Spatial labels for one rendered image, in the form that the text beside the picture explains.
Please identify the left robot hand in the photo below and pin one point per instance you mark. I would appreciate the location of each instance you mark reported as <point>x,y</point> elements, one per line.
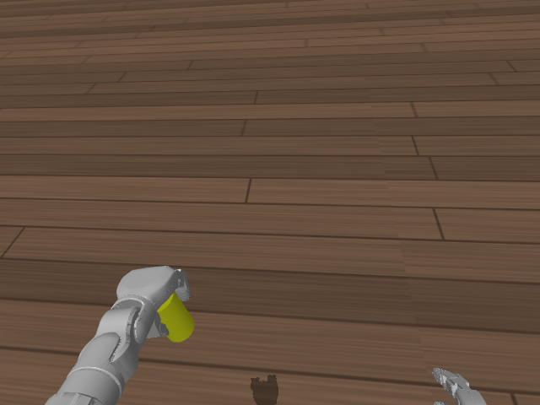
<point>156,284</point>

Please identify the left robot arm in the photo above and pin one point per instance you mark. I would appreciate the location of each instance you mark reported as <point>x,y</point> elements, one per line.
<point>111,357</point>

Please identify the right robot hand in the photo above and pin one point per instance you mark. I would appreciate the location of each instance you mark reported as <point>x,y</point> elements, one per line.
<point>458,388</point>

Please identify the can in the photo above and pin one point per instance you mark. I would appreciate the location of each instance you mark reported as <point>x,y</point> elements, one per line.
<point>177,319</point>

